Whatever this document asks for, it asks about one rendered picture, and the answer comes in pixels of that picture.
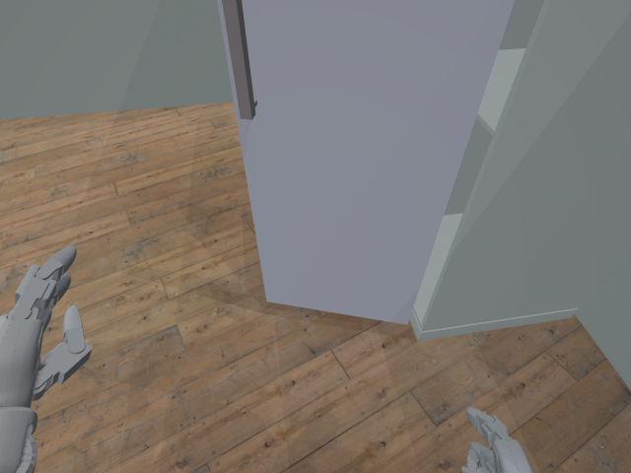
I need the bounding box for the handle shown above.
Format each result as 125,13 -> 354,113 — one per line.
222,0 -> 257,120

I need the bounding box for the robot left hand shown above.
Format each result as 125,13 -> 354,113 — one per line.
0,244 -> 93,408

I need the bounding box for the left robot forearm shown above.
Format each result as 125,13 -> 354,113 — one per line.
0,407 -> 37,473

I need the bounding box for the robot right hand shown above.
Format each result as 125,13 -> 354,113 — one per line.
461,407 -> 534,473

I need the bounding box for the fridge door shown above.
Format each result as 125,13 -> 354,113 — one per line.
217,0 -> 515,325

